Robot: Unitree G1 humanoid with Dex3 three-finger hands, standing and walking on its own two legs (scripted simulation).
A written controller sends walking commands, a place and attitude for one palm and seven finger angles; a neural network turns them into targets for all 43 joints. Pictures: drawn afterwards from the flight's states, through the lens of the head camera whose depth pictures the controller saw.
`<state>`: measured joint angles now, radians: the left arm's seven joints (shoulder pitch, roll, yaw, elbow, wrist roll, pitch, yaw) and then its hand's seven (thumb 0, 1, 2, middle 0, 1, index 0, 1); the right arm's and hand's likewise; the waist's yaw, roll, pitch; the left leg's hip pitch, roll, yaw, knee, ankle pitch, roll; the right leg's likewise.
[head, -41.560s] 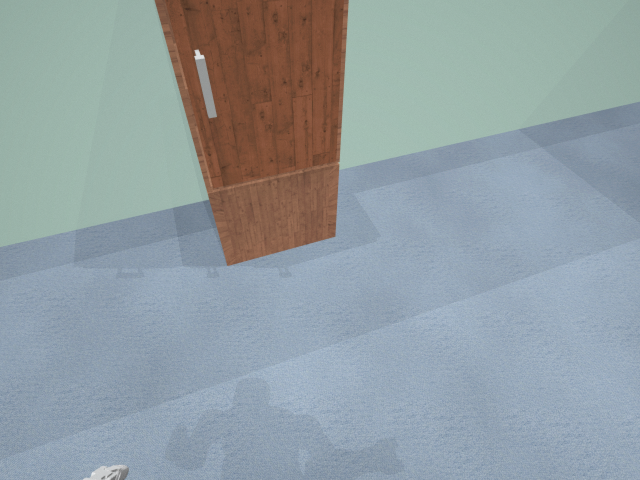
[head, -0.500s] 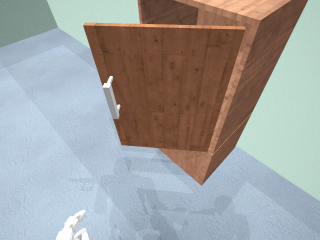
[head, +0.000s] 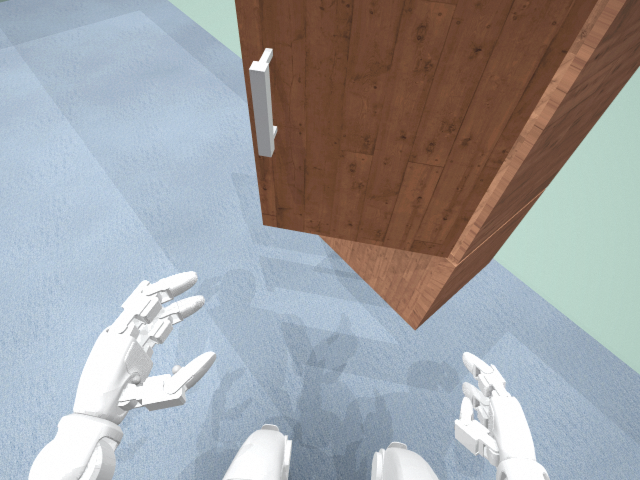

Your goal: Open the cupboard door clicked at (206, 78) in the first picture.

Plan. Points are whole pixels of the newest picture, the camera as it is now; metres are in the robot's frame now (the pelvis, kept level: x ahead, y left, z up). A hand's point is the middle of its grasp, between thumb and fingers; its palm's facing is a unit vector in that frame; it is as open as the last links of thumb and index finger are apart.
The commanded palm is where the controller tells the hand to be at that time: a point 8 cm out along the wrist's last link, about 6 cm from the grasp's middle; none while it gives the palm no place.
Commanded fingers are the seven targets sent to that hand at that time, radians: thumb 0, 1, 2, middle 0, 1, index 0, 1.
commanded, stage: raise the hand with hooked fingers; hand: left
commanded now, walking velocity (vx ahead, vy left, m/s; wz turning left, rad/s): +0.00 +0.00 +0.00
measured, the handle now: (266, 105) +0.61 +0.15 +0.10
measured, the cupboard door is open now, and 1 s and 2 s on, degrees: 39 39 39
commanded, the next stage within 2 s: move the hooked fingers beside the handle in 1.48 s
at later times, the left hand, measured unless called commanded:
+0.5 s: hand (136, 313) +0.26 +0.23 +0.08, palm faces -0.06 -1.00 -0.05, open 12.7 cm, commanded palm +0.25 +0.29 +0.09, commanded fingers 0.00 -0.43 0.33 -0.29 -1.15 -0.29 -1.15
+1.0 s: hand (102, 255) +0.31 +0.27 +0.12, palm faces -0.05 -1.00 -0.04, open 14.0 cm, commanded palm +0.29 +0.32 +0.12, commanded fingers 0.00 -0.50 0.30 -0.30 -1.20 -0.30 -1.20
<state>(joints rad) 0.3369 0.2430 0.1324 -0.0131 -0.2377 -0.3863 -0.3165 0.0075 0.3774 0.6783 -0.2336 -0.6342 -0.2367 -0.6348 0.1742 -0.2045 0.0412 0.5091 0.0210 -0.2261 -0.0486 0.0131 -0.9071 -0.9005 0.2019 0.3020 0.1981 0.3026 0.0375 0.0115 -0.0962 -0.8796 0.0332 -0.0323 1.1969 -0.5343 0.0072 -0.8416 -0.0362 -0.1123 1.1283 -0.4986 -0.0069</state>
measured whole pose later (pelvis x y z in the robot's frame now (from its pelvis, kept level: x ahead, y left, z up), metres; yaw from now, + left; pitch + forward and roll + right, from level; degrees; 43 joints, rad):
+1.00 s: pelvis +0.02 +0.00 +0.04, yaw -1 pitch +9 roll -2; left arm -0.03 0.44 0.44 0.40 -0.37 -0.24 -0.57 -0.02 -0.49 0.30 -0.30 -1.19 -0.30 -1.20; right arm 0.28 -0.28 0.05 0.56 0.04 -0.21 -0.08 0.01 -0.90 -0.90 0.21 0.30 0.20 0.30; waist 0.00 0.02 -0.07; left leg -0.66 0.04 0.00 0.95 -0.45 0.01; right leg -0.63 -0.02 -0.08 0.88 -0.41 0.00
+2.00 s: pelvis +0.01 +0.00 +0.04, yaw -2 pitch +11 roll -2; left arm -0.31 0.48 0.44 0.69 -0.30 -0.26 -0.56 -0.02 -0.50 0.30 -0.30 -1.20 -0.30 -1.20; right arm 0.31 -0.29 0.05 0.56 0.04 -0.17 -0.08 0.01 -0.91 -0.90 0.20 0.30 0.20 0.30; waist -0.04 0.01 -0.07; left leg -0.70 0.05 0.02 0.94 -0.44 0.00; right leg -0.69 -0.01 -0.07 0.89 -0.39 -0.01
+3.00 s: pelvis +0.01 +0.01 +0.02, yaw -4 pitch +21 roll -3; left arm -0.91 0.67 0.48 1.20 -0.12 -0.33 -0.47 -0.02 -0.50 0.30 -0.30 -1.20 -0.30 -1.20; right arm 0.40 -0.29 0.06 0.61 0.00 0.03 -0.04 0.01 -0.91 -0.90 0.20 0.30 0.20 0.30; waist -0.17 0.01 -0.08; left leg -0.95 0.06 0.02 1.05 -0.47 0.02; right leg -0.92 0.00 -0.06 0.96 -0.40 0.01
